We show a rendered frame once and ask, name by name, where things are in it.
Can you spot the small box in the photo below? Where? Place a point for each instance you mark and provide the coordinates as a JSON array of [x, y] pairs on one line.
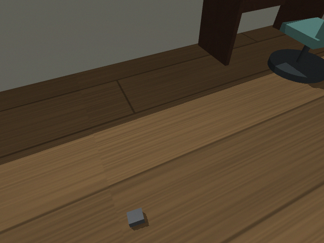
[[135, 217]]

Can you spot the office chair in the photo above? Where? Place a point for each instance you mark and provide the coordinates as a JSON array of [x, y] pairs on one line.
[[300, 65]]

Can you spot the desk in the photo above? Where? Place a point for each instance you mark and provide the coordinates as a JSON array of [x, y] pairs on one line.
[[220, 20]]

